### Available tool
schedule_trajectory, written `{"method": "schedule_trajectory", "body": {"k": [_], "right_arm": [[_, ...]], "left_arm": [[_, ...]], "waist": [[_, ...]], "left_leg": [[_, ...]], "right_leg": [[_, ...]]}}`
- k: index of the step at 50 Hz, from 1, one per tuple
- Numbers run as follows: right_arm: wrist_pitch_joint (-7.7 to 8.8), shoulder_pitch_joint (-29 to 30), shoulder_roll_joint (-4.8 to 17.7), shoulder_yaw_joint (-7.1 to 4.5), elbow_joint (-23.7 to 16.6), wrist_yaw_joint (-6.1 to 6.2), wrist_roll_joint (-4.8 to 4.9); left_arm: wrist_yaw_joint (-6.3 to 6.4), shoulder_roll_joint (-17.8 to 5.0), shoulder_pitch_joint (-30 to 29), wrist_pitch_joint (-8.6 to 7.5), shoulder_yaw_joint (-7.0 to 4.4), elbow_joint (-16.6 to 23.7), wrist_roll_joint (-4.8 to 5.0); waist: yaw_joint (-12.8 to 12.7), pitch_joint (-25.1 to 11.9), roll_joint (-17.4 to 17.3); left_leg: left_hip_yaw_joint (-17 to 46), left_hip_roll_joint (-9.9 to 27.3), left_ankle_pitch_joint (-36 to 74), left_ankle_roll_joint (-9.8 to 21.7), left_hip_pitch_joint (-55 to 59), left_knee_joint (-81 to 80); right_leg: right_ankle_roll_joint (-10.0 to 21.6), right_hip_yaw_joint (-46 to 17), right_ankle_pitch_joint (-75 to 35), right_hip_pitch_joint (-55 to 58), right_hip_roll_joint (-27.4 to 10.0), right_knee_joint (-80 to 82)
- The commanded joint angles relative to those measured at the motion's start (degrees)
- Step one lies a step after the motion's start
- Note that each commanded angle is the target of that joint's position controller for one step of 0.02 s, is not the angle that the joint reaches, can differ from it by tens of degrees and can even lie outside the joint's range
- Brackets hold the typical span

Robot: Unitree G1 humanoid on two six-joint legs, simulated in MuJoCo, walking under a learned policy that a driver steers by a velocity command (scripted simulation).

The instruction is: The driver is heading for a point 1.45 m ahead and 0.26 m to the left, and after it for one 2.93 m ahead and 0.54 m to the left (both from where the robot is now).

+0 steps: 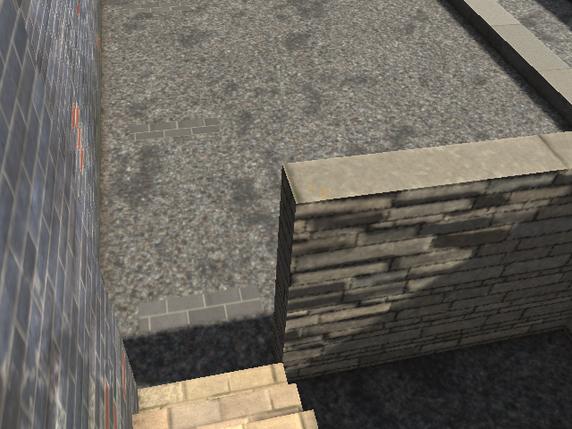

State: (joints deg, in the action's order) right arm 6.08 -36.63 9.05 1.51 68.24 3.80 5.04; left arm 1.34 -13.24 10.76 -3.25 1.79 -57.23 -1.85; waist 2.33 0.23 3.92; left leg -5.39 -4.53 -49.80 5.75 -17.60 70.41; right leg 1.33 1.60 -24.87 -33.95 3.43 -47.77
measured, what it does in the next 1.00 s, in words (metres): goes down: right foot 0.22 m lower, then left foot 0.05 m lower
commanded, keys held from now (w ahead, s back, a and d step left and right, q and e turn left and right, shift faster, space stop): shift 1.00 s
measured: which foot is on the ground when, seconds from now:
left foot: down 0.00-0.06, up 0.08-0.30, down 0.32-0.58, up 0.60-0.80, down 0.82-1.00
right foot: up 0.00-0.04, down 0.06-0.84, up 0.86-1.00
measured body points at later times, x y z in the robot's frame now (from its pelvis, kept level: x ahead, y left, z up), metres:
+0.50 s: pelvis +0.16 +0.06 -0.14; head +0.12 +0.05 +0.30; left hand +0.19 +0.28 -0.30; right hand +0.22 -0.17 -0.30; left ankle +0.25 +0.23 -0.87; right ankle +0.10 -0.03 -0.84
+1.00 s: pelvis +0.24 +0.11 -0.29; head +0.24 +0.16 +0.16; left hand +0.30 +0.33 -0.46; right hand +0.21 -0.14 -0.41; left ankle +0.25 +0.25 -1.04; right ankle +0.17 -0.01 -0.77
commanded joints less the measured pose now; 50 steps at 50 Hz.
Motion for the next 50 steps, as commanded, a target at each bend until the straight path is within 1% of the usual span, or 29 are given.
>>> {"method": "schedule_trajectory", "body": {"k": [1,2,3,4,5,6,7,8,9,11,14,15,16,17,18,20,22,23,29,34,39,41,42,43,44,45,46,47,50], "right_arm": [[-1.02,9.57,8.38,-1.70,-5.39,0.34,-4.08],[-1.93,19.09,9.56,-2.11,-6.99,-0.41,-3.47],[-2.43,26.34,10.84,-3.05,-10.30,-0.87,-3.27],[-3.16,18.05,8.32,-2.80,-11.21,-1.86,-4.29],[-4.19,1.95,2.00,-1.73,-9.01,-1.35,-5.15],[-4.87,-1.93,3.74,-2.05,-6.19,-0.18,-6.39],[-5.40,-0.12,5.08,-2.94,-6.02,0.92,-7.83],[-6.56,4.89,6.30,-3.56,-4.07,0.60,-7.37],[-6.51,4.11,1.36,-2.23,-6.38,0.28,-7.34],[-8.52,3.97,2.51,-2.30,-4.06,-0.13,-6.20],[-7.54,15.46,6.77,-3.34,-7.70,-1.01,-6.12],[-6.76,18.03,5.84,-3.00,-8.31,-1.38,-5.60],[-5.86,19.23,5.39,-2.52,-9.09,-1.51,-4.70],[-5.31,22.28,5.55,-2.30,-10.41,-1.94,-3.33],[-4.88,21.00,6.72,-2.71,-10.20,-2.26,-1.99],[-4.66,23.80,6.46,-2.88,-8.86,-3.33,-2.89],[-5.02,27.43,5.63,-3.53,-9.73,-3.56,-4.38],[-5.20,28.84,5.21,-3.87,-10.11,-3.55,-3.91],[-5.30,26.82,5.21,-5.10,-15.17,-2.80,-2.68],[-3.36,25.75,4.56,-4.64,-18.46,-2.56,-2.11],[-3.05,14.70,8.98,-5.44,-14.61,-2.05,-1.70],[-3.82,2.02,13.39,-5.59,-9.43,-2.48,-3.49],[-3.73,-3.96,15.22,-5.04,-7.09,-3.27,-5.12],[-3.53,7.34,17.68,-6.06,-6.42,-3.70,-3.78],[-3.53,12.33,15.27,-5.90,-7.75,-3.84,-1.79],[-3.79,9.85,10.93,-3.88,-8.40,-3.35,-1.20],[-3.70,6.84,6.59,-0.69,-10.68,-2.97,-1.82],[-3.20,11.61,10.91,-0.78,-12.02,-1.76,-2.33],[-2.93,8.11,12.44,-0.39,-11.76,-2.00,-2.98]], "left_arm": [[-0.87,-1.96,9.02,-0.35,0.86,0.44,2.09],[-1.78,-4.08,29.25,0.62,-1.57,-6.44,0.55],[-2.32,-9.00,40.28,1.00,-3.09,-8.65,1.36],[-3.53,-9.49,36.63,0.39,-1.91,-8.19,5.07],[-3.43,-8.86,28.03,-0.22,-1.73,-7.48,1.93],[-3.26,-7.16,24.76,-0.88,-1.73,-6.69,0.74],[-3.05,-5.46,24.23,-1.53,-0.97,-7.13,0.50],[-2.07,-0.76,21.60,-1.57,0.69,-6.64,0.81],[-1.02,-0.15,21.85,-2.16,1.40,-6.50,0.80],[-2.04,-0.59,11.09,-2.48,1.97,-4.15,1.66],[-2.07,0.28,8.32,-2.87,2.34,-2.06,4.47],[-1.96,0.36,8.34,-2.52,2.43,-1.97,4.29],[-1.85,-0.14,7.47,-2.19,2.46,-1.20,3.70],[-1.74,1.04,11.09,-1.16,2.48,-1.24,3.82],[-1.50,3.61,12.49,-0.72,3.74,-1.51,4.07],[-1.81,1.85,16.20,-0.54,3.66,-2.64,2.91],[-1.48,-0.75,18.34,0.43,1.96,-2.75,2.36],[-1.32,-0.20,18.42,0.72,1.72,-2.87,1.91],[-2.24,1.29,10.24,-0.65,1.21,1.04,2.09],[-0.88,-0.88,12.56,1.43,-0.56,-0.63,1.24],[0.16,-3.85,12.47,4.27,-2.39,1.24,0.93],[-0.47,-4.10,12.99,4.84,-3.19,2.63,3.37],[-1.30,-2.27,14.35,4.82,-3.22,3.54,4.67],[-2.14,1.91,15.82,4.24,-1.00,6.19,4.73],[-2.44,1.10,14.71,4.22,-0.58,5.99,3.29],[-2.56,-1.40,8.63,4.68,-1.78,5.89,1.71],[-2.63,-5.43,2.34,4.60,-3.79,5.79,1.99],[-3.49,-1.21,4.16,5.63,-3.18,6.63,2.67],[-1.78,2.02,2.30,6.14,-1.91,5.72,0.22]], "waist": [[-3.78,6.11,-11.77],[-13.25,-0.72,-19.47],[-22.06,-0.08,-8.84],[-14.84,0.88,6.43],[-0.37,-2.12,6.57],[0.61,-3.02,-0.01],[0.49,-1.73,-1.08],[0.64,-1.25,-12.04],[3.16,-5.05,-2.03],[6.63,-5.35,4.12],[1.66,3.51,2.24],[0.25,5.06,2.26],[-1.03,4.77,2.40],[-4.93,6.56,-3.13],[-3.37,9.11,-5.80],[-5.63,11.63,-9.78],[-9.32,14.84,-9.50],[-9.54,14.29,-9.29],[-8.62,1.63,-0.03],[-10.93,0.98,3.00],[-7.48,0.69,-3.21],[-2.71,-5.72,-8.86],[-0.98,-10.06,-17.05],[-6.30,-8.41,-26.18],[-4.60,-11.08,-27.91],[-0.04,-10.36,-21.75],[3.15,-5.65,-14.41],[-1.61,-5.11,-20.66],[-0.95,0.20,-16.52]], "left_leg": [[6.03,5.67,41.70,1.44,-14.09,-2.12],[10.22,10.46,56.27,2.31,-27.59,10.57],[6.52,4.58,46.26,-1.41,-39.62,35.07],[-0.01,-5.06,-4.11,-2.00,-44.37,51.62],[13.87,-3.25,3.33,0.78,-42.90,44.54],[17.85,-0.37,15.50,0.24,-38.29,33.00],[19.30,-0.18,20.59,-1.01,-38.98,30.23],[16.77,-0.70,30.01,-2.51,-31.28,22.49],[20.38,1.91,38.17,-4.83,-23.88,7.73],[15.82,4.71,48.97,-6.84,-0.29,0.04],[12.79,6.84,61.67,-5.32,-5.50,-21.17],[11.17,7.80,61.60,-5.63,-0.76,-26.99],[9.25,8.09,59.62,-6.04,2.51,-32.73],[7.81,8.73,65.05,-6.17,1.59,-42.28],[8.26,9.43,64.53,-6.76,-0.57,-48.32],[6.59,9.65,69.13,-8.72,1.99,-54.67],[5.55,6.92,65.22,-8.91,-4.34,-53.67],[7.32,7.06,62.81,-9.21,-7.02,-56.02],[7.64,7.48,70.13,-9.00,1.99,-58.00],[9.44,12.67,78.86,-7.75,4.39,-65.71],[7.15,19.11,87.45,-8.32,19.89,-75.37],[7.99,23.55,107.36,-8.68,36.68,-63.30],[5.76,25.13,124.23,-8.24,47.25,-47.88],[7.31,27.69,105.49,-0.58,45.35,-41.00],[12.59,28.29,88.07,3.35,40.84,-44.79],[13.68,26.82,81.01,3.84,32.98,-48.35],[9.09,22.96,85.14,1.69,24.50,-48.15],[15.13,27.48,80.17,5.99,16.46,-49.57],[11.15,23.84,80.52,7.09,7.13,-51.52]], "right_leg": [[1.37,-0.75,-5.74,21.85,-3.88,28.17],[5.86,-3.35,-7.75,43.26,-6.36,15.22],[13.69,-14.16,-4.11,54.82,-12.49,24.80],[11.44,-13.98,-34.21,52.13,-16.74,17.02],[14.05,-21.46,-49.07,48.14,-23.16,10.06],[14.98,-20.73,-30.54,37.99,-22.82,11.70],[16.02,-22.00,-19.58,32.41,-21.53,10.70],[12.15,-18.51,-14.90,23.17,-15.88,14.62],[15.52,-23.15,-30.61,19.19,-22.60,12.35],[11.20,-19.47,-21.93,3.05,-18.78,14.18],[9.49,-13.13,9.27,3.08,-9.87,7.48],[9.08,-12.96,14.03,0.04,-8.59,6.78],[8.55,-12.77,16.01,0.43,-7.70,5.95],[8.68,-10.77,25.26,1.06,-6.13,5.75],[6.53,-8.68,35.21,2.46,-5.43,6.91],[4.14,-7.65,39.19,6.78,-5.35,9.26],[7.91,-11.63,29.90,10.65,-6.81,8.87],[8.54,-12.75,26.17,14.93,-7.07,9.15],[7.52,-11.02,26.47,20.24,-4.66,6.32],[9.16,-12.75,32.52,19.66,-3.23,-0.68],[8.41,-14.82,39.13,8.32,-1.83,-15.82],[5.27,-11.36,59.75,-2.21,2.35,-32.41],[3.98,-7.32,78.17,-12.61,4.89,-44.68],[3.69,-3.02,75.00,-23.17,-0.46,-46.65],[3.94,-3.22,71.95,-24.71,-2.27,-51.72],[3.50,-2.37,73.26,-21.87,0.23,-56.97],[2.70,-2.49,76.15,-18.37,2.96,-58.95],[0.04,-0.97,72.94,-14.18,0.02,-59.73],[0.28,0.84,71.39,-12.79,0.70,-67.99]]}}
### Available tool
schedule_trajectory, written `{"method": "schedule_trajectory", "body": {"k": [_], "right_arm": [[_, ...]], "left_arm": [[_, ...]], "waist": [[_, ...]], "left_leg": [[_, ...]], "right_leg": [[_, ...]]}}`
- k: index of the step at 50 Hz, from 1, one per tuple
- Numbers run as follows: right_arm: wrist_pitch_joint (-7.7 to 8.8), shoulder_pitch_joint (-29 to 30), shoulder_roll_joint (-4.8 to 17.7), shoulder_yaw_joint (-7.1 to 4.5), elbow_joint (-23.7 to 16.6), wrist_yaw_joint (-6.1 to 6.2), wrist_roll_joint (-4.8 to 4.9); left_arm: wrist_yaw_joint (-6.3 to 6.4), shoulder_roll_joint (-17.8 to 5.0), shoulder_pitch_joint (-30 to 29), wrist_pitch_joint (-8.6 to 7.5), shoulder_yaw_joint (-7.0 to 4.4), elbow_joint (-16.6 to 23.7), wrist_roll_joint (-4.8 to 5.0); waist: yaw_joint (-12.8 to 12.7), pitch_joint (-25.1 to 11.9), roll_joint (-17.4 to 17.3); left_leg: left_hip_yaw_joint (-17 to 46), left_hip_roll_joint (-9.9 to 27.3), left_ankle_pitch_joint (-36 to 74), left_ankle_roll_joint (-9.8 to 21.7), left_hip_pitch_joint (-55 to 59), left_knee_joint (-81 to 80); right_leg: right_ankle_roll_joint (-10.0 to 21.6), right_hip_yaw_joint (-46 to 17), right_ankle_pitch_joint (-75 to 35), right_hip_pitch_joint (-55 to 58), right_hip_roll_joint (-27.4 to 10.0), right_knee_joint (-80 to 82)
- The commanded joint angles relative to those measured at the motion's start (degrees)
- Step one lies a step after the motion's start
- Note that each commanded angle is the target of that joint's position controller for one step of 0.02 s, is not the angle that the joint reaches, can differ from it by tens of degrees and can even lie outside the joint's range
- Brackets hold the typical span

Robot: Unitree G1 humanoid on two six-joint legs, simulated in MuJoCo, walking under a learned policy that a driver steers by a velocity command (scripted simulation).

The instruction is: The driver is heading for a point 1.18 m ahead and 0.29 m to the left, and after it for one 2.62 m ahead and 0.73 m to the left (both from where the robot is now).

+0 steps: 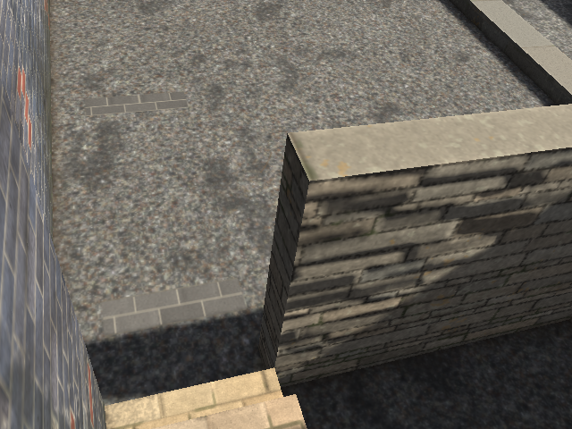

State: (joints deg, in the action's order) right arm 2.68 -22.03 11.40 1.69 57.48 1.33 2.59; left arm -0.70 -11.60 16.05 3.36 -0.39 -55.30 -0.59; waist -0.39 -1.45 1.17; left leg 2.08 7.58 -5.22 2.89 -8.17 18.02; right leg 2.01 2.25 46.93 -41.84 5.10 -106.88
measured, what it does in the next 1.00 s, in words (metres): steps on the spot: right foot 0.21 m higher, then left foot 0.21 m lower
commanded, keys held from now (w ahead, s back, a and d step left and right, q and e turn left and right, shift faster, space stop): shift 1.00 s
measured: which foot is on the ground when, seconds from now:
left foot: down 0.00-0.24, up 0.26-0.62, down 0.64-1.00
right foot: up 0.00-0.20, down 0.22-1.00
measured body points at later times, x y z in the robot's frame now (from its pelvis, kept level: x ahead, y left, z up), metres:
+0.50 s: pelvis -0.01 -0.10 +0.05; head -0.03 -0.11 +0.50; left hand +0.04 +0.13 -0.09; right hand +0.02 -0.38 -0.09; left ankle +0.04 +0.00 -0.68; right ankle -0.06 -0.19 -0.55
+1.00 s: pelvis -0.03 -0.08 +0.00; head -0.07 -0.07 +0.45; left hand +0.07 +0.13 -0.14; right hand -0.15 -0.32 -0.15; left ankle +0.02 +0.03 -0.77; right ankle -0.06 -0.19 -0.55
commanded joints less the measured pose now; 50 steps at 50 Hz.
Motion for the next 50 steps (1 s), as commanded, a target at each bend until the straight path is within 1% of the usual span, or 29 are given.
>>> {"method": "schedule_trajectory", "body": {"k": [1,3,4,5,7,8,10,11,12,13,14,15,16,18,19,21,24,29,33,36,37,38,39,41,42,44,46,48,50], "right_arm": [[0.72,-8.06,10.14,-0.35,-1.22,0.98,-0.39],[0.85,-6.24,11.51,-0.69,-1.86,1.67,-0.48],[0.87,-7.15,13.11,-1.38,-0.83,2.03,-0.89],[1.30,-4.63,13.52,-1.87,-1.75,2.22,-1.10],[1.40,-4.23,11.96,-1.19,-2.33,1.94,-1.51],[-0.05,-4.93,12.22,-0.90,-2.05,1.14,-0.83],[-0.79,-4.09,13.88,-1.75,-2.14,0.78,-0.48],[-1.73,-6.95,17.48,-3.72,0.55,0.08,-0.87],[-2.38,-5.58,18.72,-5.46,-0.81,-0.09,-0.49],[-3.24,2.67,15.70,-5.50,-5.12,-0.21,-0.80],[-4.24,6.20,13.01,-5.53,-6.94,-0.26,-0.11],[-4.02,1.70,10.18,-5.24,-5.84,-0.55,0.62],[-3.80,-4.56,8.34,-5.23,-3.21,-0.56,0.79],[-5.36,-9.85,7.01,-5.61,-0.40,0.27,-1.02],[-5.02,-8.65,6.78,-5.84,-1.82,0.87,-1.31],[-4.73,-1.45,5.78,-5.35,-5.56,1.14,-0.42],[-3.85,-0.19,7.04,-5.16,-5.69,1.58,-0.11],[-4.58,-0.68,7.38,-4.90,-3.39,0.40,0.48],[-4.52,-8.66,7.09,-4.59,0.82,-0.44,-0.70],[-4.61,-18.73,4.76,-2.01,6.22,-2.05,-1.88],[-3.90,-15.24,7.78,-1.42,4.91,-2.11,-1.56],[-3.34,-11.93,9.95,-1.44,4.51,-2.05,-0.87],[-2.76,-13.81,9.92,-1.34,5.24,-2.17,-1.12],[-2.75,-4.50,15.15,-2.85,3.43,-1.14,1.42],[-2.69,-3.57,14.35,-3.06,3.61,-1.16,1.71],[-3.34,-6.34,11.68,-3.29,4.64,-1.22,-0.08],[-3.25,-10.58,9.26,-3.56,3.74,-0.87,-1.47],[-3.68,-16.23,6.31,-3.36,5.28,-1.13,-1.29],[-4.02,-22.29,3.62,-2.38,8.69,-1.89,-1.04]], "left_arm": [[0.59,1.28,-3.70,-0.24,0.49,4.25,-0.71],[1.71,1.34,-5.84,-0.27,0.78,6.25,-0.77],[2.39,2.92,-5.56,0.02,1.72,6.25,-0.93],[3.10,2.67,-6.48,0.33,2.21,9.33,-0.58],[3.16,-0.64,-10.61,0.37,1.43,11.33,-0.35],[2.09,1.63,-5.38,0.46,2.42,10.63,0.54],[1.25,2.62,-1.42,-0.02,3.62,11.59,1.62],[1.47,0.40,3.75,-1.18,3.25,9.65,1.30],[1.01,-6.03,3.20,-0.87,2.58,10.49,1.17],[1.72,-9.66,8.91,-1.07,2.21,8.78,0.74],[2.64,-10.35,10.64,-0.71,2.19,7.05,-1.34],[3.22,-10.35,5.00,-0.78,1.86,7.08,-2.13],[3.23,-7.90,-1.54,-0.57,2.27,7.23,-2.15],[2.85,-3.37,-9.66,-0.29,3.10,8.89,-0.60],[3.16,-3.48,-10.42,-0.61,2.79,9.19,-1.11],[3.80,-2.37,-8.26,-0.59,3.50,8.52,-1.94],[4.25,-2.96,-3.20,-0.64,3.20,6.16,-2.91],[3.79,-3.40,0.49,-0.72,3.06,5.18,-2.38],[3.17,-4.43,-1.66,-0.27,3.04,6.97,-1.07],[2.68,-0.85,-5.06,0.88,3.81,7.96,0.67],[2.49,-0.83,-2.46,0.50,3.30,8.23,1.33],[2.18,-1.70,-0.05,0.60,2.60,7.34,0.81],[2.33,-2.95,0.59,0.77,2.06,6.75,-0.05],[0.63,-0.48,5.77,0.32,2.53,6.02,-1.19],[0.50,-1.60,5.71,0.50,2.44,5.63,-1.58],[0.62,-3.61,3.42,1.18,2.01,5.36,-1.07],[1.68,-5.02,-1.71,1.34,1.96,7.01,-0.69],[2.41,-3.74,-3.31,1.23,2.52,7.95,-0.41],[1.41,-2.00,-2.10,1.32,2.62,6.89,0.29]], "waist": [[1.02,1.53,-12.47],[1.17,2.45,-10.71],[0.88,0.90,-12.82],[1.21,0.77,-19.55],[2.71,1.27,-13.83],[1.05,-2.16,-12.80],[-1.19,0.05,-13.86],[-2.53,-1.05,-12.05],[-3.20,2.71,-0.83],[-8.63,5.09,16.11],[-9.30,9.41,16.69],[-4.98,11.85,15.46],[-0.36,9.57,13.88],[6.20,2.15,11.50],[6.63,1.39,8.42],[5.65,3.45,6.05],[3.10,1.05,3.01],[0.68,2.08,-2.30],[3.51,2.49,-3.59],[8.74,2.62,-7.72],[6.62,4.39,-11.77],[4.01,4.58,-14.11],[3.72,4.74,-12.19],[-1.91,5.15,-16.93],[-2.37,6.43,-14.54],[-1.62,11.87,-9.16],[0.37,13.81,1.16],[2.99,9.86,-0.17],[5.19,5.72,-7.02]], "left_leg": [[4.30,13.29,39.78,11.04,-0.61,1.95],[6.35,15.72,39.02,12.84,-0.61,6.09],[7.49,16.72,38.06,14.29,0.25,7.09],[9.11,16.49,35.67,14.82,-0.20,5.50],[9.49,16.23,38.03,14.23,-0.79,6.09],[3.08,12.75,45.34,12.08,-6.26,3.66],[-3.86,10.22,52.30,6.39,-11.86,3.47],[-7.86,8.03,52.36,3.96,-13.53,8.25],[-9.54,4.52,40.93,2.21,-18.24,15.85],[-4.40,-0.80,-8.82,0.11,-27.58,22.51],[8.37,-4.62,-39.36,-0.19,-30.80,18.62],[13.13,-5.71,-32.94,0.08,-32.09,17.26],[11.26,-5.68,-19.14,0.56,-26.37,15.27],[2.83,-7.97,3.15,-0.24,-5.31,29.01],[3.61,-10.80,5.10,-0.29,-5.63,34.74],[9.36,-9.82,-2.06,0.64,-16.82,26.68],[9.63,-6.76,3.95,0.16,-11.85,15.91],[3.78,-3.18,7.98,0.66,-2.60,1.54],[-3.62,-2.69,10.91,0.75,8.41,-2.08],[-0.40,1.68,14.42,-1.36,14.16,1.56],[6.24,6.08,7.59,0.66,1.45,-2.38],[9.06,7.27,-0.41,2.63,-6.34,-5.27],[7.50,6.46,2.30,1.67,-6.30,-5.33],[14.08,9.68,-10.58,7.04,-20.57,-11.95],[8.28,7.72,-11.96,5.31,-25.35,-16.27],[0.08,3.30,-18.74,-1.07,-28.31,-17.40],[-5.66,0.06,-13.37,-3.38,-17.62,-7.48],[-4.93,0.23,-3.98,-2.44,-3.79,-4.10],[-3.14,1.64,-6.32,-3.53,0.75,-6.73]], "right_leg": [[0.39,-0.98,-0.27,-7.38,-1.41,-9.40],[-0.68,-9.13,-12.17,-11.67,-4.09,-6.48],[-1.40,-8.70,-10.39,-13.47,-3.84,-9.53],[-2.54,-8.82,-11.39,-14.18,-6.10,-8.09],[-3.51,-8.64,-10.45,-12.97,-7.82,-5.39],[-2.49,0.36,2.86,-0.15,-5.28,-5.18],[0.57,0.80,2.82,11.90,-5.92,8.63],[2.75,1.25,-4.14,17.64,-6.34,17.08],[5.33,-8.32,-30.64,19.14,-8.56,31.32],[7.46,-27.00,-43.23,18.10,-13.50,51.27],[10.86,-41.42,-29.89,12.36,-14.51,65.80],[14.03,-40.74,-21.97,11.75,-14.86,64.93],[14.61,-34.34,-17.84,7.21,-14.67,60.37],[12.09,-19.39,-16.08,-7.51,-14.09,54.60],[10.97,-17.90,-19.44,-8.62,-15.55,52.53],[9.33,-17.96,-23.86,1.46,-16.29,51.50],[10.12,-16.93,-29.61,7.06,-16.42,50.83],[11.41,-14.96,-27.29,7.74,-14.34,49.04],[9.68,-10.88,-14.15,-1.22,-11.18,43.20],[7.44,0.37,11.21,-11.96,-1.18,26.16],[4.61,5.14,7.70,-4.15,0.22,18.50],[4.40,5.29,4.13,1.69,0.26,10.27],[5.83,5.43,5.17,1.32,1.00,6.43],[5.43,4.51,-5.12,14.36,-1.70,6.86],[6.60,4.87,-6.89,19.65,-1.06,9.34],[9.76,1.10,-4.30,20.67,-1.82,23.06],[12.17,-11.01,4.00,6.26,-6.48,43.08],[12.12,-14.28,11.03,-3.09,-7.83,45.27],[11.03,-5.88,9.57,-2.03,-3.27,32.92]]}}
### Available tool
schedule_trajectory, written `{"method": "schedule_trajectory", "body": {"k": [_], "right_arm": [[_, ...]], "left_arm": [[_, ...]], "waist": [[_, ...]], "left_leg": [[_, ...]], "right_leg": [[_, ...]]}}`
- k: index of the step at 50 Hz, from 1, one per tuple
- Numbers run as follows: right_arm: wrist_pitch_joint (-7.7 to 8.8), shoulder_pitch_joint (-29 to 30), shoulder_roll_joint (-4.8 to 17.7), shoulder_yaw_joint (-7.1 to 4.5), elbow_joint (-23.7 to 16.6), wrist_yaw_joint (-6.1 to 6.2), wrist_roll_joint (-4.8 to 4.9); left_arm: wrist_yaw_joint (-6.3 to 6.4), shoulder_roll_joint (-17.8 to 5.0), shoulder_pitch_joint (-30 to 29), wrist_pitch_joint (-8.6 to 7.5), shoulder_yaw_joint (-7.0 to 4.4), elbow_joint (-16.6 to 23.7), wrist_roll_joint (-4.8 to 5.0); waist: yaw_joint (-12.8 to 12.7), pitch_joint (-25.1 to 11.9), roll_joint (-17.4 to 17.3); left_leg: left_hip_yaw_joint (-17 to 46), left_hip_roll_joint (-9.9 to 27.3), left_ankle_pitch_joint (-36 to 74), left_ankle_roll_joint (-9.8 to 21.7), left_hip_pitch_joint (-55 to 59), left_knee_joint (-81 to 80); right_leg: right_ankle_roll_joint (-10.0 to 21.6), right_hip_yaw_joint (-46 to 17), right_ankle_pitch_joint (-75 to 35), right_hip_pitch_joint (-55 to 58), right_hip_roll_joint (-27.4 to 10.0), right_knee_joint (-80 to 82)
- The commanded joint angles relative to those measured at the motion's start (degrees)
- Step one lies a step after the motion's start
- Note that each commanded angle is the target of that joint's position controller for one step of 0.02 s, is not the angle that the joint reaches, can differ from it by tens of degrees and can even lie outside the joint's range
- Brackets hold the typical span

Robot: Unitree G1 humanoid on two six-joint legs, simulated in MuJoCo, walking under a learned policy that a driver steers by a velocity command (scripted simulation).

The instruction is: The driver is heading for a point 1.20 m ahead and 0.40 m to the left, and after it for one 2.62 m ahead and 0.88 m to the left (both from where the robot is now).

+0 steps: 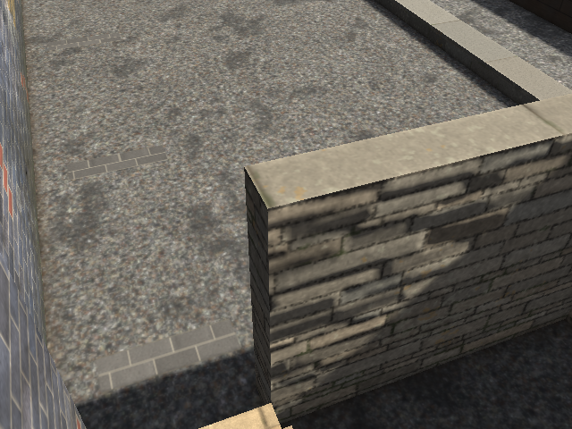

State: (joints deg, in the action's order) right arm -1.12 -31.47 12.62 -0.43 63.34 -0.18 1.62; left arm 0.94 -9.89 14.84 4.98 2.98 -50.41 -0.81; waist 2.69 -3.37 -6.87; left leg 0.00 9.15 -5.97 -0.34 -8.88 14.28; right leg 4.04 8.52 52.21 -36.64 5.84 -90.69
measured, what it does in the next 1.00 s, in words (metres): steps to the left: left foot 0.22 m lower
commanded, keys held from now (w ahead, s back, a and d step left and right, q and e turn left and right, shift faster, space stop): shift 0.44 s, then w+shift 0.56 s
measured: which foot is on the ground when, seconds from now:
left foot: down 0.00-0.56, up 0.58-0.88, down 0.90-1.00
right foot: down 0.00-0.88, up 0.90-1.00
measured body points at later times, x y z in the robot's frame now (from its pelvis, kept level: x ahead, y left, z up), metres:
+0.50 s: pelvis -0.01 +0.02 +0.00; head -0.04 +0.04 +0.45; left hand +0.02 +0.26 -0.16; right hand -0.08 -0.24 -0.14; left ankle +0.05 +0.12 -0.76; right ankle -0.03 -0.10 -0.55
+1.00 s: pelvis +0.12 +0.16 -0.08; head +0.14 +0.20 +0.37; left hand +0.25 +0.38 -0.23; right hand +0.17 -0.14 -0.17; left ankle +0.02 +0.32 -0.77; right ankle +0.07 -0.04 -0.54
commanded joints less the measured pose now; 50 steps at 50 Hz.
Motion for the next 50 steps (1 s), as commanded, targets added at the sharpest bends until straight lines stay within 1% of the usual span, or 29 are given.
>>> {"method": "schedule_trajectory", "body": {"k": [1,4,6,9,12,15,17,19,20,23,24,26,27,28,29,30,31,32,33,34,36,39,40,43,45,46,47,48,50], "right_arm": [[0.09,-12.11,3.82,-0.26,2.57,-0.28,0.01],[0.93,-0.82,9.72,-1.61,-2.29,0.55,-0.18],[1.27,1.27,10.18,-2.65,-4.20,1.30,-0.26],[-1.22,-6.46,3.69,-1.70,-0.97,-0.06,0.67],[-1.07,-15.50,1.15,0.11,3.25,-0.17,0.09],[0.62,3.03,13.89,-2.22,-3.53,0.93,0.42],[1.03,7.57,14.20,-3.42,-5.47,1.70,-0.29],[0.04,-0.85,8.59,-2.82,-3.45,1.22,0.45],[-0.63,-5.21,6.71,-2.61,-1.73,0.53,1.15],[-0.91,-16.43,3.27,-1.05,3.30,-0.21,0.91],[-0.43,-11.73,5.86,-1.05,1.16,0.21,1.43],[0.13,13.24,15.08,-3.09,-7.71,2.03,2.40],[0.61,24.96,15.07,-3.64,-12.22,2.82,1.37],[1.13,33.06,10.99,-3.22,-16.21,3.56,0.85],[1.62,40.66,9.17,-2.80,-21.23,3.36,0.54],[2.31,45.45,10.69,-4.17,-23.86,2.32,1.65],[2.75,43.04,9.66,-4.49,-23.10,1.93,3.26],[2.44,36.77,9.21,-4.68,-20.60,2.32,3.26],[0.98,31.18,7.03,-4.00,-19.82,2.91,2.33],[-0.77,22.53,3.49,-3.17,-17.66,3.18,0.07],[-2.96,17.16,1.82,-2.40,-15.43,2.19,0.72],[-2.68,18.59,3.02,-1.39,-15.76,1.74,-0.05],[-2.12,21.84,3.37,-1.00,-17.06,1.12,1.14],[0.97,18.79,10.30,-3.63,-15.83,1.02,-1.51],[2.79,3.71,11.87,-4.66,-12.38,1.62,-1.12],[4.02,-0.87,12.45,-3.74,-11.62,1.19,-0.23],[4.46,-2.05,14.18,-3.02,-8.05,0.87,0.34],[5.11,-4.48,14.62,-3.78,-5.10,1.27,2.50],[5.83,0.51,13.52,-3.72,-6.64,1.22,2.50]], "left_arm": [[-1.01,-3.67,0.56,-0.32,-1.06,1.94,0.71],[-2.79,-6.80,5.03,0.35,-1.88,2.45,-0.63],[-1.66,-9.17,4.26,0.30,-2.05,3.36,-1.18],[-0.08,-6.81,-3.54,0.27,-0.59,4.84,0.37],[-0.74,-3.86,-3.01,-0.42,-0.42,4.41,1.16],[-3.93,-6.79,12.50,0.33,-1.92,1.33,-0.99],[-3.25,-9.25,14.21,0.66,-1.92,0.05,-1.57],[-1.41,-9.25,4.79,0.33,-1.08,2.05,-0.82],[-0.76,-7.27,0.21,0.04,-0.49,3.22,-0.23],[-0.96,-3.96,0.33,-1.16,-0.30,1.98,0.75],[-1.99,-6.60,5.53,-0.79,-1.55,1.54,0.47],[-3.59,-8.53,20.87,0.12,-2.62,-1.48,-3.56],[-3.44,-10.12,26.21,0.59,-2.67,-2.10,-4.40],[-2.56,-14.56,31.26,0.77,-3.67,-4.22,-4.45],[-0.88,-19.28,29.17,0.09,-5.11,-2.94,-3.31],[1.63,-17.79,28.07,-1.77,-4.75,-1.98,-4.35],[3.46,-16.03,25.12,-3.22,-4.55,-2.40,-5.53],[4.44,-14.02,18.54,-4.38,-4.76,-1.30,-5.35],[4.87,-12.97,8.73,-5.69,-4.35,0.42,-3.10],[4.48,-11.63,2.51,-7.02,-4.30,0.50,-1.52],[3.02,-8.86,-5.92,-8.75,-3.53,2.39,0.44],[1.18,-12.00,-3.26,-10.89,-4.28,2.66,-1.31],[0.15,-12.54,-1.92,-10.84,-5.19,3.52,-1.40],[-0.70,-12.29,5.42,-8.28,-6.59,-1.83,-4.78],[-0.73,-12.69,-6.59,-6.45,-7.98,-0.73,-3.44],[-1.20,-11.08,-10.21,-6.79,-7.34,0.66,-3.45],[-1.98,-5.26,0.57,-7.40,-5.89,2.53,-3.91],[-1.37,-4.16,2.79,-8.93,-5.27,2.84,-5.24],[-2.09,-5.77,1.39,-10.84,-5.93,1.02,-5.72]], "waist": [[1.09,6.88,-1.34],[-5.99,7.43,-0.70],[-7.93,10.50,5.76],[-0.72,11.07,6.78],[3.99,8.33,-2.70],[-9.34,6.80,-9.98],[-12.14,14.04,-1.67],[-6.28,15.61,10.15],[-2.59,13.72,8.38],[4.01,5.81,-0.90],[0.30,4.63,-4.77],[-14.62,8.23,-12.56],[-21.44,12.90,-8.07],[-25.98,17.48,11.60],[-28.97,22.72,32.91],[-26.48,23.51,25.51],[-20.80,19.13,16.79],[-13.77,12.85,12.30],[-6.13,7.72,12.56],[0.60,3.43,10.46],[7.37,3.73,5.68],[5.69,7.92,2.59],[3.82,7.74,4.51],[-1.74,7.31,11.17],[9.71,7.91,3.69],[9.65,11.66,6.40],[1.16,9.57,-8.76],[-0.38,5.07,-9.91],[-2.45,2.50,-4.06]], "left_leg": [[-0.21,0.79,-11.27,-1.03,-3.96,-6.64],[-3.61,0.26,-21.76,-3.38,-20.66,-15.39],[-7.64,-2.59,-17.62,-2.42,-16.89,-8.63],[-6.06,-1.24,-2.49,0.88,7.58,3.54],[-3.16,-0.38,-9.85,-0.09,6.04,-1.67],[-4.12,1.40,-35.26,-4.58,-27.75,-21.03],[-8.66,-0.53,-29.78,-4.91,-31.06,-18.09],[-8.13,-0.92,-15.56,-1.84,-10.17,-5.67],[-6.30,0.32,-5.43,-0.43,4.45,-0.94],[-3.96,0.50,-7.94,0.12,14.58,1.74],[-2.21,0.75,-25.76,-1.30,0.60,-5.16],[-5.25,0.61,-40.18,-5.09,-34.06,-18.95],[-10.96,-2.67,-32.26,-6.72,-46.04,-13.73],[-12.91,-7.95,-28.92,-4.25,-58.70,8.59],[6.61,-8.44,-37.13,2.43,-68.19,34.69],[30.39,-8.08,-25.07,5.52,-74.17,38.62],[34.63,-7.15,-15.92,5.01,-70.40,42.33],[34.37,-4.02,-5.42,3.75,-58.65,44.21],[27.66,-4.02,2.52,0.51,-40.31,51.41],[23.68,-4.08,17.48,-1.05,-26.86,59.91],[17.25,-8.67,26.44,-3.44,-13.84,63.48],[6.38,-10.62,24.89,-3.60,-4.22,50.80],[7.47,-8.27,25.75,-2.71,-6.91,46.13],[6.52,-7.47,11.80,-1.50,-6.30,28.47],[7.04,-3.27,15.87,0.73,12.53,16.69],[11.35,-0.75,23.60,-3.48,11.82,21.83],[11.61,-0.36,51.83,-7.32,13.66,36.15],[20.57,2.91,40.35,-2.67,13.01,36.11],[25.23,5.35,18.73,2.87,9.74,35.33]], "right_leg": [[8.17,-6.64,0.43,-2.15,-1.82,11.25],[8.86,-5.18,-10.22,14.25,-0.54,12.77],[10.27,-17.48,-2.07,4.81,-5.57,28.78],[11.57,-27.05,13.48,-21.70,-7.40,35.95],[7.83,-7.60,5.85,-17.76,-0.13,11.30],[7.19,3.65,-10.77,20.46,4.26,-2.94],[10.75,-6.49,-9.76,18.16,2.63,13.96],[13.50,-25.75,6.36,-5.71,-4.60,35.61],[12.80,-29.28,10.43,-18.26,-5.64,36.99],[7.47,-8.60,6.53,-22.55,1.26,11.53],[6.11,2.10,3.75,-9.47,5.56,1.73],[7.25,11.93,-3.21,22.94,10.15,-8.80],[10.74,4.21,-0.48,33.84,8.51,4.68],[16.01,-17.53,16.74,34.77,1.80,26.90],[23.67,-58.18,43.14,21.73,-12.01,52.12],[26.15,-75.88,38.05,22.68,-15.22,59.72],[25.01,-77.64,31.16,19.54,-18.62,61.44],[22.62,-73.84,22.45,14.72,-20.08,59.46],[18.55,-64.27,18.59,0.56,-21.20,56.69],[14.63,-56.74,15.41,-9.36,-22.41,52.74],[4.96,-33.24,6.46,-18.41,-19.82,40.94],[-2.90,-14.64,5.05,-19.76,-15.29,30.37],[-2.87,-14.55,-1.17,-11.90,-16.75,27.75],[-1.84,-10.08,-25.48,4.84,-12.63,6.05],[-2.51,-7.59,-19.53,-11.94,-7.75,-20.86],[-2.85,-13.82,-3.60,-19.55,-4.10,-26.93],[-2.18,-13.63,-2.08,-27.19,-4.56,-28.20],[-1.08,-16.48,-10.21,-30.64,-7.24,-27.49],[-0.23,-17.03,-24.14,-33.78,-9.79,-17.99]]}}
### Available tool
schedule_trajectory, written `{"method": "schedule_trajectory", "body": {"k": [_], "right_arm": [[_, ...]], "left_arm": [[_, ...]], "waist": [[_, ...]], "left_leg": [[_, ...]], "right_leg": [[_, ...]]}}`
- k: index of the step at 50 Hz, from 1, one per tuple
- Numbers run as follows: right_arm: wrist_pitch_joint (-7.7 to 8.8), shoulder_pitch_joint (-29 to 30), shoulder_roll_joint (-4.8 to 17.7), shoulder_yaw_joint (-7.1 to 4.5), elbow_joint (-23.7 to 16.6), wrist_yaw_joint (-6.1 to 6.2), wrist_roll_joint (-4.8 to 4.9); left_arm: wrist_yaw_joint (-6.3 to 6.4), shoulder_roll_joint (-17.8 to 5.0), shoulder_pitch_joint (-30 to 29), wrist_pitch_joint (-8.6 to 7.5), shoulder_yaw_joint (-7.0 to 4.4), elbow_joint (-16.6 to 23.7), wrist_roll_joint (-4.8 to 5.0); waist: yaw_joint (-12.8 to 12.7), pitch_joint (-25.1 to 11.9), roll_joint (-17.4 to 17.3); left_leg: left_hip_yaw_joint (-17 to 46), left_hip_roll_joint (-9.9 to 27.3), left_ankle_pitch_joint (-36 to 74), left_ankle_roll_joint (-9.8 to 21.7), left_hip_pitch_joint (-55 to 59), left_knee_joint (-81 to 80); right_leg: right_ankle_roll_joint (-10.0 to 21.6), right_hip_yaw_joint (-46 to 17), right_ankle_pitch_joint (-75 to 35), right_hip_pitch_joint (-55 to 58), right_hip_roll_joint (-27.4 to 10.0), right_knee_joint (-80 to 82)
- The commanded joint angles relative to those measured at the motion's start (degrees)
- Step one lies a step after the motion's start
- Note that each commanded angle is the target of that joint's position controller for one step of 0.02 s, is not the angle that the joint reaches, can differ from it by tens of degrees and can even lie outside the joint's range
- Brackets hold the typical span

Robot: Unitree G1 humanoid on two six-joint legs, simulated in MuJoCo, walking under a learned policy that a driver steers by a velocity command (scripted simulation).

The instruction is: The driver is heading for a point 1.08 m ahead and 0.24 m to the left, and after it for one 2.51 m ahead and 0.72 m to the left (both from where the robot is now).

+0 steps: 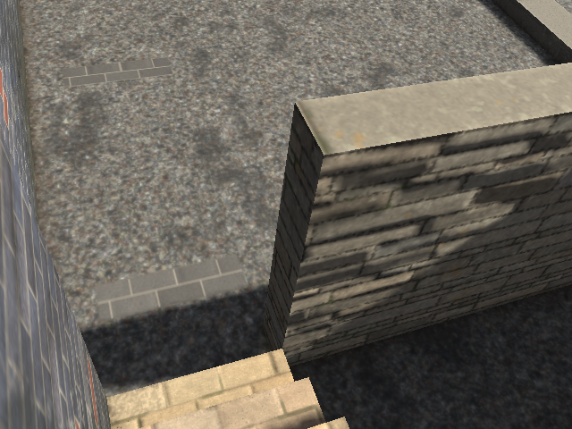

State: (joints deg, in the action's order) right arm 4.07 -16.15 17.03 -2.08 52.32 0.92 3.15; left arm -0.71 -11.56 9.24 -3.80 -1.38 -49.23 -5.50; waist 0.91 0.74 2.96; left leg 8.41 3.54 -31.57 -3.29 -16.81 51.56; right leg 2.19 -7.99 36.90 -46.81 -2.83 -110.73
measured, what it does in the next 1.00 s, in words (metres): goes down: right foot 0.07 m lower, then right foot 0.21 m lower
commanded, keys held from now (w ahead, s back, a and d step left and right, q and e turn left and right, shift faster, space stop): w+shift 0.88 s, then w+q+shift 0.12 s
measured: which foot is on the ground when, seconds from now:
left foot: down 0.00-0.28, up 0.30-0.60, down 0.62-0.90, up 0.92-1.00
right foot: up 0.00-0.16, down 0.18-0.22, up 0.24-0.28, down 0.30-0.60, up 0.62-0.90, down 0.92-1.00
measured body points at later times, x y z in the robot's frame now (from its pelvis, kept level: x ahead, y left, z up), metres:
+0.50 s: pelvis +0.31 -0.03 -0.25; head +0.32 -0.04 +0.20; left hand +0.24 +0.21 -0.39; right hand +0.43 -0.30 -0.38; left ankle +0.44 +0.12 -0.91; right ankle +0.21 -0.17 -0.90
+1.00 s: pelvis +0.64 +0.00 -0.62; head +0.63 +0.02 -0.17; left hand +0.69 +0.22 -0.78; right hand +0.71 -0.28 -0.74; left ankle +0.58 +0.10 -1.09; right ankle +0.72 -0.03 -1.33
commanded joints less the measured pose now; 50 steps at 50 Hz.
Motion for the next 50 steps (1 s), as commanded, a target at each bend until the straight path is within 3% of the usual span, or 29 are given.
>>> {"method": "schedule_trajectory", "body": {"k": [1,3,6,8,10,11,12,13,15,16,19,20,21,25,28,30,31,32,33,36,37,39,41,43,45,46,47,48,50], "right_arm": [[0.33,-13.16,6.91,-1.14,3.38,0.45,1.37],[-0.21,-6.20,5.31,-0.11,0.90,1.41,0.01],[1.19,-9.23,9.95,-2.31,2.74,2.64,0.80],[2.44,-11.76,9.44,-3.50,5.23,1.67,-1.18],[2.81,-7.48,-0.80,-1.29,1.95,2.30,-1.27],[1.76,-9.82,-0.55,-0.83,3.23,0.92,-4.08],[0.75,-7.14,3.14,-2.11,3.41,0.82,-3.35],[-0.48,-9.40,5.47,-3.32,4.45,1.33,-4.33],[-2.41,-0.08,5.84,-4.05,3.53,2.42,-5.26],[-0.62,-3.72,0.25,-3.09,2.40,2.23,-5.32],[1.37,-6.64,-6.16,-1.85,0.44,1.73,-3.26],[0.39,-4.33,-4.48,-2.00,2.80,1.02,-4.32],[-0.98,-10.43,-6.21,-1.33,3.52,1.22,-4.96],[0.78,-0.88,-3.11,-0.78,0.79,-1.95,-1.84],[-1.08,-16.67,3.08,-2.41,5.98,0.02,-3.98],[-1.39,-24.25,9.98,-5.00,7.55,1.18,-5.85],[-0.42,-29.34,8.83,-5.24,8.51,-0.36,-6.94],[1.08,-32.62,9.19,-4.37,13.09,-2.16,-5.97],[2.75,-30.64,6.61,-2.62,15.29,-3.27,-3.30],[3.35,-14.31,4.18,-0.76,10.65,-2.56,-2.55],[3.78,-4.33,0.15,1.07,7.17,-1.19,-2.89],[4.90,-4.63,2.41,0.64,8.78,0.66,-2.46],[5.52,5.68,2.01,0.34,3.21,3.20,-1.95],[2.54,0.34,6.47,-1.73,4.04,4.98,-1.78],[-0.73,14.20,10.65,-4.64,-0.73,5.09,-3.92],[-1.80,12.95,8.52,-4.76,-3.24,4.51,-5.40],[-3.61,-7.31,0.47,-3.14,-4.31,3.28,-4.79],[-6.05,-22.16,-5.42,-0.11,-0.43,4.01,-8.00],[-8.94,-23.85,-1.27,-1.16,2.60,6.19,-10.41]], "left_arm": [[-0.95,-1.64,4.43,-2.35,-0.20,0.63,-0.22],[-1.21,-1.86,-3.28,-1.22,-0.27,1.93,2.25],[-1.26,-4.02,-5.66,-0.48,-0.66,2.97,2.11],[0.29,-6.23,-10.77,-2.96,-1.23,5.73,2.62],[0.11,-4.69,-9.32,-3.45,-0.66,6.01,6.61],[-0.13,-3.95,-6.69,-2.23,-0.01,5.03,5.83],[-0.05,-5.40,2.79,-2.70,-1.00,2.10,2.37],[-0.59,-4.37,10.35,-2.20,-0.98,1.71,1.99],[-1.11,-4.06,21.74,-0.98,-0.89,-0.78,5.41],[-0.62,-7.77,24.62,-1.45,-0.51,-3.54,4.79],[0.83,-7.36,24.68,-2.18,-0.87,-8.73,4.20],[0.12,-2.98,20.21,-2.05,0.71,-8.60,5.12],[0.25,-7.81,12.21,-2.03,-0.55,-7.42,4.31],[3.19,-7.27,2.28,-3.90,-0.85,-4.56,5.19],[2.85,-10.19,-0.68,-3.25,-1.68,-6.71,3.81],[2.88,-9.70,2.53,-1.65,-2.37,-6.69,2.14],[3.64,-8.75,-2.58,-0.86,-2.91,-5.67,2.03],[3.83,-0.09,-5.19,-0.69,-0.48,-1.27,2.38],[4.39,1.31,2.94,-0.96,0.67,1.29,1.58],[2.94,-3.38,5.38,0.47,0.13,-1.97,-0.02],[1.99,-1.20,2.09,0.80,1.58,1.16,0.77],[1.28,-1.66,1.18,0.93,1.11,-1.35,0.56],[1.04,-5.44,4.22,-1.58,0.51,-1.64,3.08],[-1.15,-2.78,15.89,1.30,1.08,-4.82,5.27],[-2.19,-6.84,32.49,5.04,0.16,-7.66,7.89],[-1.90,-8.64,28.72,4.82,0.19,-5.79,9.66],[-1.71,-11.42,17.68,4.28,1.24,-4.63,7.75],[-1.05,-13.95,9.30,4.01,-0.20,-2.44,6.76],[-0.66,-2.76,-5.67,1.72,1.62,4.60,3.32]], "waist": [[-1.38,-3.61,-9.99],[-2.99,3.82,-4.26],[0.66,3.65,-17.83],[4.15,3.58,-25.12],[1.42,4.43,-9.23],[2.83,4.57,-11.00],[-2.78,4.39,-10.91],[-6.28,3.88,2.37],[-14.08,4.65,0.51],[-8.84,-2.79,2.92],[-1.57,-7.61,7.22],[-0.93,-1.45,2.05],[4.99,-4.68,10.80],[7.92,1.07,-3.36],[13.16,2.47,7.58],[14.36,5.06,0.01],[19.54,8.50,-5.99],[16.57,15.14,-24.14],[6.18,13.56,-22.88],[-3.40,4.22,-3.20],[-8.75,9.22,-0.44],[-5.87,7.38,-5.09],[-9.70,11.32,8.19],[-7.00,-0.77,-0.31],[-21.02,-2.35,0.65],[-18.52,2.44,-1.33],[0.10,1.39,-4.51],[5.28,-5.43,-2.74],[9.31,-4.14,1.85]], "left_leg": [[24.19,16.00,41.64,10.48,10.81,-5.83],[25.31,16.88,29.68,14.55,-9.22,-4.95],[27.62,16.17,27.25,13.65,-0.40,1.56],[15.92,5.84,22.42,14.35,4.10,11.65],[3.56,-0.75,6.83,12.52,-15.04,12.33],[-1.49,-5.95,6.16,13.75,-14.17,15.72],[-4.33,-6.20,29.04,12.39,-20.34,32.24],[-5.92,-7.05,28.48,13.49,-23.70,46.19],[-6.02,-7.88,-6.31,14.05,-45.01,63.98],[-0.95,-6.77,-11.70,13.80,-47.74,62.20],[7.64,1.13,24.03,8.41,-41.22,20.48],[2.61,-1.61,30.25,5.95,-30.07,15.48],[-0.55,-2.65,36.06,4.35,-20.24,19.14],[-8.42,-3.90,70.16,3.21,10.77,-4.94],[-7.75,-1.16,56.26,8.23,8.24,1.55],[-6.87,-0.78,32.64,10.79,10.81,-14.14],[-2.65,3.22,34.29,15.55,16.85,-23.21],[-1.83,3.40,70.62,9.22,21.79,-7.32],[4.93,4.36,78.90,3.35,22.74,-1.24],[16.19,7.73,31.83,9.27,4.02,-6.70],[13.81,6.15,29.63,10.79,-25.53,-9.60],[22.13,8.62,18.87,15.93,-27.40,-3.84],[4.61,-1.23,23.98,11.22,-42.19,8.43],[-1.60,-3.13,34.95,7.89,-39.90,28.57],[-8.06,-10.39,1.88,5.28,-46.14,62.41],[-12.61,-18.14,-25.02,4.81,-42.69,77.74],[-5.47,-15.03,-24.63,3.78,-56.28,74.12],[-2.67,-8.58,-18.36,4.70,-51.58,68.27],[-2.97,-2.05,0.36,1.83,-36.43,52.57]], "right_leg": [[0.28,-2.32,-19.44,-21.39,-2.09,13.23],[-1.88,0.60,-33.64,-8.79,-3.73,29.60],[-0.72,-5.04,-35.23,-10.85,-6.27,29.85],[2.56,1.08,-36.45,-6.62,-2.55,45.05],[0.89,4.25,-61.94,23.56,-2.31,75.17],[-1.19,13.19,-55.18,29.57,3.06,77.47],[1.90,9.92,-40.02,40.44,4.97,75.17],[0.72,13.34,-40.36,49.45,4.82,86.87],[5.15,3.03,-51.53,67.87,-3.67,93.69],[1.84,1.35,-80.54,71.60,-7.56,70.37],[6.15,-7.13,-44.10,50.27,-17.10,72.38],[6.63,-0.87,-44.16,34.78,-10.15,73.77],[8.72,-2.44,-51.38,25.03,-12.72,66.51],[4.67,6.76,-11.86,-3.51,-7.10,63.86],[4.12,4.30,-31.87,9.81,-9.96,42.79],[4.06,4.99,-55.07,16.60,-5.56,14.60],[4.86,5.48,-38.64,6.20,1.45,-15.94],[6.40,6.20,13.03,-20.78,14.54,-31.98],[9.39,1.51,8.45,-29.92,10.40,-13.69],[5.43,-1.45,-17.57,-21.48,4.54,14.42],[0.36,5.81,-33.07,-0.18,4.14,36.40],[-2.00,5.58,-45.94,6.76,2.41,29.62],[-2.23,13.56,-77.99,35.24,4.77,65.13],[0.54,18.99,-77.17,60.46,8.38,71.84],[10.97,6.86,-72.44,71.37,-3.22,85.19],[13.98,3.00,-89.65,63.31,-9.57,92.71],[16.17,-6.15,-111.28,69.82,-18.51,75.36],[20.86,-6.24,-92.14,63.69,-22.86,77.91],[19.60,-1.85,-52.17,37.17,-18.64,81.05]]}}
